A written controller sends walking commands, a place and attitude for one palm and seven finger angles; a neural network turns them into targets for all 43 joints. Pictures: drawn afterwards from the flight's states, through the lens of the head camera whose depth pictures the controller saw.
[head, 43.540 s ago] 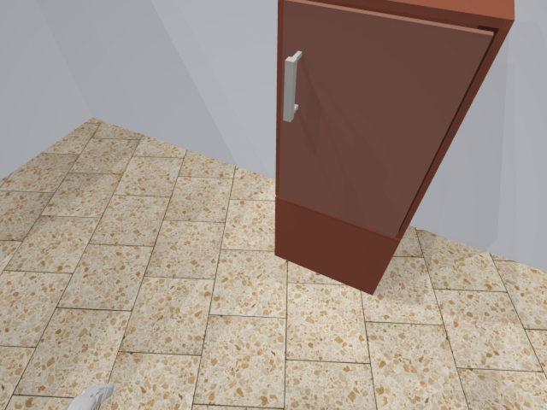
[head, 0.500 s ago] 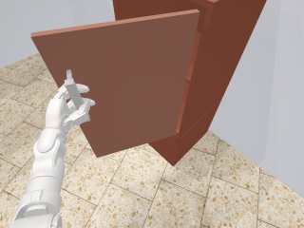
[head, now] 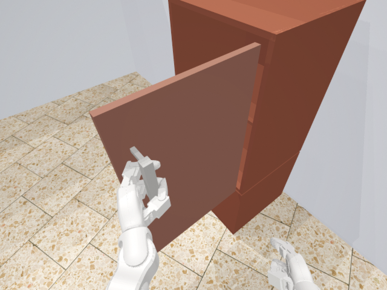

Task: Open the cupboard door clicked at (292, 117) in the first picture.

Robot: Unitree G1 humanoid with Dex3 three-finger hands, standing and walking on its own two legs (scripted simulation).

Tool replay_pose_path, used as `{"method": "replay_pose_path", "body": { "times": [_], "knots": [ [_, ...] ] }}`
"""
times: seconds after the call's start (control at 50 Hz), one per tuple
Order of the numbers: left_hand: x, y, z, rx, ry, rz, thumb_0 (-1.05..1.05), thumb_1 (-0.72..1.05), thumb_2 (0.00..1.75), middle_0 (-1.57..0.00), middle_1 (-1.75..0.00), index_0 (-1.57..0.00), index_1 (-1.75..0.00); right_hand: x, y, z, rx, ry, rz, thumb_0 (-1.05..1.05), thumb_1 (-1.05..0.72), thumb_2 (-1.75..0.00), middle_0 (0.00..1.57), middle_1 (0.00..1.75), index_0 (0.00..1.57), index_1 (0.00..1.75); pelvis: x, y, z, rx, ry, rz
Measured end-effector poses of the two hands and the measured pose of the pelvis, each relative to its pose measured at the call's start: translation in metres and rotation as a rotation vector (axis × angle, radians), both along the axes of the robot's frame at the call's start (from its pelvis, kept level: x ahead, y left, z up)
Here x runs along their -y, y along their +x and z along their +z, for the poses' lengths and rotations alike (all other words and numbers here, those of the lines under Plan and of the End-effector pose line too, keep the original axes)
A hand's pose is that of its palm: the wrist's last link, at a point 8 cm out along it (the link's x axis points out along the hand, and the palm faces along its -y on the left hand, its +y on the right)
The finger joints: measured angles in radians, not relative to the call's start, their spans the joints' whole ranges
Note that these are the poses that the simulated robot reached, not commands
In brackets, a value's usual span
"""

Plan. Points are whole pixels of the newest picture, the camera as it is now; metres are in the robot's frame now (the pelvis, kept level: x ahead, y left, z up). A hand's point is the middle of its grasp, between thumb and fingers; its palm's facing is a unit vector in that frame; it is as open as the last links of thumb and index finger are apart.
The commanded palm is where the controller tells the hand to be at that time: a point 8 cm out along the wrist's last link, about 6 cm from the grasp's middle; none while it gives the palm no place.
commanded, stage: open thumb and fingers to let go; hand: left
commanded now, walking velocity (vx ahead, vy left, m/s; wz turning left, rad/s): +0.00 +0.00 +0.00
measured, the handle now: (146, 179) +0.32 +0.11 +0.09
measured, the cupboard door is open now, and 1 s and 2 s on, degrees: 92 88 92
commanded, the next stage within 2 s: slide the hand sideways off the handle in 0.86 s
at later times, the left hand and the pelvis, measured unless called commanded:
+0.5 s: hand (156, 197) +0.27 +0.09 +0.09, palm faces +0.35 -0.94 +0.01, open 11.5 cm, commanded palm +0.23 +0.13 +0.09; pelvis -0.01 -0.01 +0.00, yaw +2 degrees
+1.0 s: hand (158, 195) +0.28 +0.08 +0.09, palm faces +0.27 -0.96 +0.00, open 15.5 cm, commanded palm +0.23 +0.12 +0.09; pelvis -0.02 +0.02 +0.00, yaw +1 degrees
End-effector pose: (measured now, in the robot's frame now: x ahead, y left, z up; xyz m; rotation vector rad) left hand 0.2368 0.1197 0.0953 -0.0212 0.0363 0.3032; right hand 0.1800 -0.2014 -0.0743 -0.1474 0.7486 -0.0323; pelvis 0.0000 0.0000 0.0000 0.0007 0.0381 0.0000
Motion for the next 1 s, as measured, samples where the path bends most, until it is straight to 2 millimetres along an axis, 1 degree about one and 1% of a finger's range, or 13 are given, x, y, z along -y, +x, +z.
{"method": "replay_pose_path", "body": {
  "times": [0.06,0.18,0.26,0.34,0.42,0.52,0.62,0.74,0.9,0.94,1.0],
  "knots": [
    [0.004,0.000,0.000,0.009,0.029,0.031,0.03,0.66,0.75,-0.35,-1.29,-0.35,-1.33,0.010,-0.005,-0.008,-0.032,-0.018,0.008,0.01,-0.90,-0.89,0.21,0.30,0.20,0.30,0.005,-0.001,-0.002,0.002,0.001,0.015],
    [0.006,0.007,-0.002,0.011,0.020,0.066,0.02,0.66,0.79,-0.37,-1.31,-0.36,-1.33,0.026,-0.018,-0.023,-0.099,-0.050,-0.001,0.01,-0.90,-0.89,0.20,0.30,0.20,0.30,0.012,-0.004,-0.003,-0.003,0.008,0.028],
    [0.004,0.007,-0.002,0.013,0.023,0.059,0.02,0.56,0.75,-0.37,-1.31,-0.37,-1.32,0.031,-0.025,-0.026,-0.117,-0.051,-0.017,0.01,-0.90,-0.89,0.20,0.30,0.20,0.30,0.015,-0.004,-0.002,-0.007,0.013,0.026],
    [0.000,0.002,-0.002,0.021,0.014,0.059,0.02,0.37,0.67,-0.36,-1.29,-0.36,-1.30,0.031,-0.028,-0.025,-0.108,-0.045,-0.025,0.01,-0.90,-0.89,0.20,0.30,0.20,0.30,0.015,-0.004,-0.001,-0.003,0.015,0.022],
    [-0.005,-0.004,-0.001,0.032,0.013,0.065,0.01,0.13,0.57,-0.35,-1.26,-0.35,-1.27,0.028,-0.027,-0.023,-0.087,-0.046,-0.018,0.01,-0.90,-0.89,0.20,0.30,0.20,0.30,0.013,-0.007,-0.001,0.005,0.013,0.025],
    [-0.010,-0.003,-0.002,0.041,0.019,0.053,0.01,-0.18,0.44,-0.32,-1.23,-0.32,-1.24,0.020,-0.022,-0.018,-0.058,-0.054,-0.004,0.01,-0.90,-0.89,0.20,0.30,0.20,0.30,0.008,-0.012,-0.001,0.011,0.007,0.027],
    [-0.013,0.001,-0.002,0.046,0.003,0.038,0.00,-0.37,0.36,-0.30,-1.14,-0.30,-1.15,0.009,-0.019,-0.014,-0.037,-0.057,0.005,0.01,-0.90,-0.89,0.20,0.30,0.20,0.30,0.000,-0.017,-0.001,0.011,0.002,0.027],
    [-0.013,0.004,-0.001,0.044,-0.003,0.025,0.00,-0.47,0.32,-0.26,-0.93,-0.26,-0.94,-0.006,-0.020,-0.011,-0.031,-0.049,0.014,0.01,-0.90,-0.89,0.20,0.30,0.20,0.30,-0.011,-0.019,-0.002,0.007,-0.001,0.022],
    [-0.007,0.004,-0.001,0.041,0.018,-0.018,-0.01,-0.50,0.30,-0.23,-0.59,-0.22,-0.60,-0.021,-0.027,-0.014,-0.050,-0.027,0.014,0.01,-0.90,-0.89,0.20,0.30,0.20,0.30,-0.021,-0.021,-0.004,0.012,-0.006,0.013],
    [-0.008,0.005,-0.001,0.040,0.020,-0.019,-0.01,-0.50,0.30,-0.24,-0.55,-0.24,-0.55,-0.023,-0.029,-0.015,-0.058,-0.026,0.014,0.01,-0.90,-0.89,0.20,0.30,0.20,0.30,-0.022,-0.022,-0.004,0.012,-0.007,0.012],
    [-0.009,0.004,-0.001,0.042,0.034,-0.028,-0.01,-0.50,0.30,-0.27,-0.53,-0.27,-0.52,-0.025,-0.032,-0.016,-0.070,-0.025,0.020,0.01,-0.90,-0.89,0.20,0.30,0.20,0.30,-0.024,-0.024,-0.005,0.014,-0.007,0.013]
  ]
}}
